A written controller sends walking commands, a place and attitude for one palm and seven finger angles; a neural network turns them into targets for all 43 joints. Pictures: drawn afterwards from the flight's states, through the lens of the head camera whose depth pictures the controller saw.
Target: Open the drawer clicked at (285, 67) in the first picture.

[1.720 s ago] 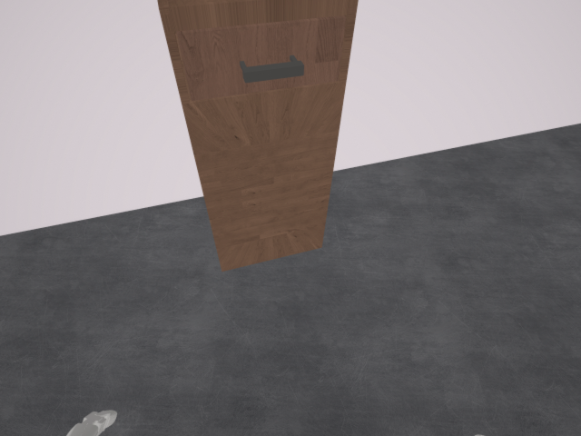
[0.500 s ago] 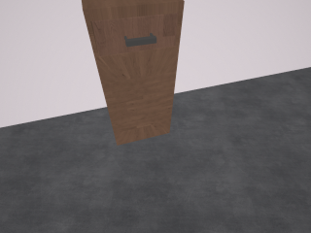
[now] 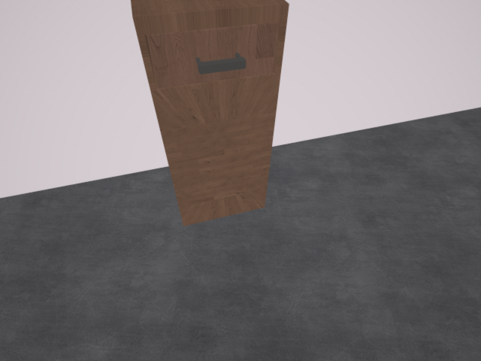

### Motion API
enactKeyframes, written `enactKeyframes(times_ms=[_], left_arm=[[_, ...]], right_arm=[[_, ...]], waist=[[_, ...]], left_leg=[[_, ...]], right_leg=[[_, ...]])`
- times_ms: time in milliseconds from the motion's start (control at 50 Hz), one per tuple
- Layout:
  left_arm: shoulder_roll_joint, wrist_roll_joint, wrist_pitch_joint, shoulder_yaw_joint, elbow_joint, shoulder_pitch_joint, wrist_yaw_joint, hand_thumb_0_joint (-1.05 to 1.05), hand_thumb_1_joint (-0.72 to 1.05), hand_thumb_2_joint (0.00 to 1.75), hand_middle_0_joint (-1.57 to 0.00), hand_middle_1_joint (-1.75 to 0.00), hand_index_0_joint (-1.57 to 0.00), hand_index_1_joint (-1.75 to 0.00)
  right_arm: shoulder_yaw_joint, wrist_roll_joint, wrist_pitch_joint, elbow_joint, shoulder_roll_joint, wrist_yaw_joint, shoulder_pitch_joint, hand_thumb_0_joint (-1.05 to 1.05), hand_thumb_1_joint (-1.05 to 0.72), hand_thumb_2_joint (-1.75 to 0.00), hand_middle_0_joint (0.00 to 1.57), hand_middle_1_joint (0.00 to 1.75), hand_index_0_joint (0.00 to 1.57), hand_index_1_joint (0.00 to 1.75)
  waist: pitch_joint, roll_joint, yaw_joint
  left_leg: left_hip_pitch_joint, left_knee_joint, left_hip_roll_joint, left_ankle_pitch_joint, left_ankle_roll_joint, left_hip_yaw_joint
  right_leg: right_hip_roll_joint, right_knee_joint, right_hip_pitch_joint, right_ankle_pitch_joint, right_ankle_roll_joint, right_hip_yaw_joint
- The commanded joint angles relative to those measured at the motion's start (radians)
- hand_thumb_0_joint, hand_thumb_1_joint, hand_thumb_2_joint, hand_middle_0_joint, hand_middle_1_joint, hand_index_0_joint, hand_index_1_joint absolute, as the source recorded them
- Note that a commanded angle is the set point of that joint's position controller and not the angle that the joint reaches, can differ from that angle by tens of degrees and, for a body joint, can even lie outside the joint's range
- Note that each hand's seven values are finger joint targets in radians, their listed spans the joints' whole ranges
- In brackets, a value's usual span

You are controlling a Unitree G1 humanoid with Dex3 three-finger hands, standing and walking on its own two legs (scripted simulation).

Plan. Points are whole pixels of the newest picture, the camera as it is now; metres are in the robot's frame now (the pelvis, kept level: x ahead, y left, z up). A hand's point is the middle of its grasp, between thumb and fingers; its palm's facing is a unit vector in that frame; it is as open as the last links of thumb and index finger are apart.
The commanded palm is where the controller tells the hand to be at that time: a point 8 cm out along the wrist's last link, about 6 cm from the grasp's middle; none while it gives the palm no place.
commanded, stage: walk to a spot facing it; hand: left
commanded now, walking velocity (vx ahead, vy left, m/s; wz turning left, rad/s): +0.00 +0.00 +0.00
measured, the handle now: (220, 61) +0.89 +0.12 +0.07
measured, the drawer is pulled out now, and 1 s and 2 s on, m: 0.00 0.00 0.00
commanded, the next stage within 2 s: none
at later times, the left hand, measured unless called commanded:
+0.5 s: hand out of the picture +0.04 +0.16 -0.17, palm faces -0.13 -0.95 -0.28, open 7.4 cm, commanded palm none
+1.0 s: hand out of the picture +0.11 +0.21 -0.18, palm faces -0.36 -0.90 -0.23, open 7.4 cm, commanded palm none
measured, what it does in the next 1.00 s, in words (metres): steps on the spot, turning right: left foot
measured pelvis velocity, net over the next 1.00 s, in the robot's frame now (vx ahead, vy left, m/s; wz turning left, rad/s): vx -0.04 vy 0.04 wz -0.49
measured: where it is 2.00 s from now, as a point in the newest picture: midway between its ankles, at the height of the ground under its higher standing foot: outside the picture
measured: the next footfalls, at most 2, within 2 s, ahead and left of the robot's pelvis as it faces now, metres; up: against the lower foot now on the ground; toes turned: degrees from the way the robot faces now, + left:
left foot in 0.96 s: +0.04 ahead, +0.11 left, +0.00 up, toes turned -28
right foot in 1.54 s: -0.11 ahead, -0.11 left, +0.00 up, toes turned -58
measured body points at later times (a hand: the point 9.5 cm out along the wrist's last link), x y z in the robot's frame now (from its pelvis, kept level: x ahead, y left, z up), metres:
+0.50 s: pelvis -0.03 -0.03 -0.02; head +0.00 -0.07 +0.43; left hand +0.04 +0.21 -0.15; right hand +0.00 -0.29 -0.18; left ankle -0.03 +0.11 -0.69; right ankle -0.02 -0.11 -0.75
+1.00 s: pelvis -0.04 +0.04 -0.01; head -0.01 +0.05 +0.44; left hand +0.13 +0.26 -0.16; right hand -0.05 -0.24 -0.13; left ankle +0.00 +0.13 -0.75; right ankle -0.02 -0.11 -0.73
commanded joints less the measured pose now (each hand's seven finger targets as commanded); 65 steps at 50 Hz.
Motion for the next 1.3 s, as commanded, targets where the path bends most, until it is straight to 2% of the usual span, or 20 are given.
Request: enactKeyframes(times_ms=[0,100,180,300,340,360,380,400,440,520,760,840,900,920,940,960,1000,1060,1160,1280], left_arm=[[0.206,0.003,-0.026,0.037,-0.064,-0.035,0.013,0.0,0.9,0.9,-0.2,-0.3,-0.2,-0.3],[0.096,0.001,0.013,0.027,-0.071,0.017,0.017,0.0,0.9,0.9,-0.2,-0.3,-0.2,-0.3],[0.093,0.008,0.035,0.043,-0.117,0.044,0.01,0.0,0.9,0.9,-0.2,-0.3,-0.2,-0.3],[0.036,0.009,0.054,0.065,-0.171,0.114,-0.006,0.0,0.9,0.9,-0.2,-0.3,-0.2,-0.3],[0.027,0.011,0.048,0.074,-0.166,0.179,-0.01,0.0,0.9,0.9,-0.2,-0.3,-0.2,-0.3],[0.053,0.018,0.038,0.083,-0.159,0.228,-0.01,0.0,0.9,0.9,-0.2,-0.3,-0.2,-0.3],[0.152,0.032,0.022,0.104,-0.169,0.24,0.004,0.0,0.9,0.9,-0.2,-0.3,-0.2,-0.3],[0.175,0.016,0.026,0.104,-0.178,0.257,0.014,0.0,0.9,0.9,-0.2,-0.3,-0.2,-0.3],[0.115,0.01,0.025,0.105,-0.205,0.162,0.021,0.0,0.9,0.9,-0.2,-0.3,-0.2,-0.3],[0.064,0.002,0.009,0.097,-0.219,0.15,0.018,0.0,0.9,0.9,-0.2,-0.3,-0.2,-0.3],[0.067,0.017,0.022,0.116,-0.215,0.192,0.018,0.0,0.9,0.9,-0.2,-0.3,-0.2,-0.3],[0.09,0.02,0.033,0.121,-0.241,0.131,0.015,0.0,0.9,0.9,-0.2,-0.3,-0.2,-0.3],[0.079,0.011,0.042,0.117,-0.264,0.07,0.01,0.0,0.9,0.9,-0.2,-0.3,-0.2,-0.3],[0.03,0.005,0.046,0.11,-0.284,0.062,0.005,0.0,0.9,0.9,-0.2,-0.3,-0.2,-0.3],[-0.011,0.003,0.048,0.106,-0.294,0.075,-0.006,0.0,0.9,0.9,-0.2,-0.3,-0.2,-0.3],[0.029,0.016,0.047,0.12,-0.296,0.058,-0.005,0.0,0.9,0.9,-0.2,-0.3,-0.2,-0.3],[0.058,0.033,0.061,0.141,-0.244,0.119,-0.018,0.0,0.9,0.9,-0.2,-0.3,-0.2,-0.3],[0.004,0.028,0.063,0.124,-0.225,0.149,-0.035,0.0,0.9,0.9,-0.2,-0.3,-0.2,-0.3],[-0.017,0.017,0.063,0.109,-0.251,0.042,-0.037,0.0,0.9,0.9,-0.2,-0.3,-0.2,-0.3],[-0.03,0.021,0.062,0.103,-0.273,-0.048,-0.059,0.0,0.9,0.9,-0.2,-0.3,-0.2,-0.3]], right_arm=[[-0.043,-0.001,-0.026,-0.058,-0.205,-0.017,-0.041,0.0,-0.9,-0.9,0.2,0.3,0.2,0.3],[-0.032,-0.005,-0.001,-0.059,-0.088,-0.028,0.039,0.0,-0.9,-0.9,0.2,0.3,0.2,0.3],[-0.059,-0.007,0.017,-0.107,-0.111,-0.036,0.054,0.0,-0.9,-0.9,0.2,0.3,0.2,0.3],[-0.093,-0.011,0.017,-0.18,-0.121,-0.034,0.004,0.0,-0.9,-0.9,0.2,0.3,0.2,0.3],[-0.098,-0.014,0.022,-0.201,-0.11,-0.031,-0.027,0.0,-0.9,-0.9,0.2,0.3,0.2,0.3],[-0.1,-0.01,0.028,-0.21,-0.096,-0.03,-0.031,0.0,-0.9,-0.9,0.2,0.3,0.2,0.3],[-0.089,-0.003,0.036,-0.235,-0.011,-0.026,-0.002,0.0,-0.9,-0.9,0.2,0.3,0.2,0.3],[-0.085,-0.005,0.044,-0.26,-0.003,-0.027,-0.035,0.0,-0.9,-0.9,0.2,0.3,0.2,0.3],[-0.095,-0.004,0.049,-0.235,-0.024,-0.023,-0.018,0.0,-0.9,-0.9,0.2,0.3,0.2,0.3],[-0.095,-0.011,0.043,-0.206,0.001,-0.021,0.029,0.0,-0.9,-0.9,0.2,0.3,0.2,0.3],[-0.088,-0.004,0.037,-0.26,0.021,-0.036,-0.022,0.0,-0.9,-0.9,0.2,0.3,0.2,0.3],[-0.087,0.007,0.026,-0.262,0.02,-0.04,0.043,0.0,-0.9,-0.9,0.2,0.3,0.2,0.3],[-0.091,0.011,0.011,-0.235,-0.001,-0.049,0.173,0.0,-0.9,-0.9,0.2,0.3,0.2,0.3],[-0.102,0.003,0.002,-0.234,-0.061,-0.055,0.203,0.0,-0.9,-0.9,0.2,0.3,0.2,0.3],[-0.115,-0.009,0.005,-0.261,-0.14,-0.052,0.148,0.0,-0.9,-0.9,0.2,0.3,0.2,0.3],[-0.108,-0.005,0.012,-0.296,-0.146,-0.049,0.086,0.0,-0.9,-0.9,0.2,0.3,0.2,0.3],[-0.08,-0.014,0.005,-0.316,-0.043,-0.05,-0.024,0.0,-0.9,-0.9,0.2,0.3,0.2,0.3],[-0.07,-0.011,-0.007,-0.306,-0.017,-0.05,0.013,0.0,-0.9,-0.9,0.2,0.3,0.2,0.3],[-0.08,-0.014,-0.011,-0.251,-0.024,-0.048,0.197,0.0,-0.9,-0.9,0.2,0.3,0.2,0.3],[-0.097,-0.019,-0.024,-0.203,-0.049,-0.041,0.27,0.0,-0.9,-0.9,0.2,0.3,0.2,0.3]], waist=[[-0.071,-0.009,-0.006],[-0.056,-0.007,-0.016],[-0.046,0.028,-0.014],[-0.03,0.181,0.017],[-0.026,0.137,0.054],[-0.042,0.016,0.076],[-0.035,-0.336,0.069],[-0.016,-0.329,0.08],[0.015,-0.235,0.037],[-0.078,-0.093,0.01],[-0.098,-0.149,0.046],[-0.114,-0.171,0.021],[-0.135,-0.149,-0.043],[-0.125,0.026,-0.064],[-0.065,0.293,-0.04],[-0.018,0.217,-0.025],[0.031,0.122,0.043],[0.008,0.11,0.044],[0.014,0.13,-0.032],[0.057,0.153,-0.065]], left_leg=[[0.017,-0.053,0.13,0.155,0.025,-0.102],[0.033,0.016,0.145,0.179,0.004,-0.037],[0.024,0.042,0.195,0.146,0.028,-0.037],[-0.071,0.03,0.362,0.245,0.15,-0.07],[-0.142,0.152,0.325,0.211,0.103,0.011],[-0.201,0.314,0.255,0.104,0.043,0.076],[-0.39,0.587,0.084,-0.27,-0.046,0.161],[-0.421,0.733,0.033,-0.405,-0.048,0.034],[-0.429,0.819,0.068,-0.272,-0.035,-0.048],[-0.42,0.793,0.072,-0.133,-0.064,-0.034],[-0.353,0.543,0.037,-0.224,-0.07,-0.039],[-0.21,0.325,-0.001,-0.231,-0.039,-0.036],[0.072,0.058,0.011,-0.085,-0.011,-0.03],[0.172,-0.067,0.169,-0.182,0.036,-0.194],[0.122,-0.165,0.417,-0.227,0.09,-0.432],[-0.07,-0.169,0.502,-0.192,0.143,-0.452],[-0.201,-0.144,0.349,-0.103,0.114,-0.256],[-0.098,-0.08,0.242,0.073,0.079,-0.06],[0.058,-0.063,0.305,0.158,0.128,-0.07],[0.066,-0.184,0.387,-0.3,0.139,-0.083]], right_leg=[[-0.107,-0.048,0.01,0.142,-0.036,0.088],[-0.088,0.034,-0.069,0.232,-0.024,0.109],[-0.046,0.149,-0.16,0.198,-0.019,0.099],[-0.011,0.462,-0.209,-0.26,0.002,0.011],[-0.023,0.337,-0.11,-0.155,-0.002,-0.005],[-0.042,0.185,-0.047,0.03,-0.013,0.041],[-0.266,-0.016,-0.004,0.199,-0.075,0.428],[-0.347,-0.091,-0.083,0.275,-0.157,0.559],[-0.262,-0.124,-0.143,0.002,-0.162,0.498],[-0.169,-0.05,-0.022,0.145,-0.139,0.364],[-0.148,-0.04,-0.014,0.182,-0.189,0.486],[-0.121,-0.031,-0.081,0.203,-0.171,0.523],[-0.036,0.029,-0.271,0.045,-0.077,0.462],[0.067,0.163,-0.44,-0.143,-0.029,0.354],[0.164,0.458,-0.573,-0.334,0.019,0.155],[0.079,0.639,-0.521,-0.326,0.045,0.126],[0.062,0.846,-0.439,-0.198,0.061,0.109],[0.042,0.931,-0.489,-0.108,0.073,0.046],[-0.012,0.802,-0.535,-0.134,0.088,0.019],[-0.078,0.649,-0.555,-0.148,0.066,-0.02]])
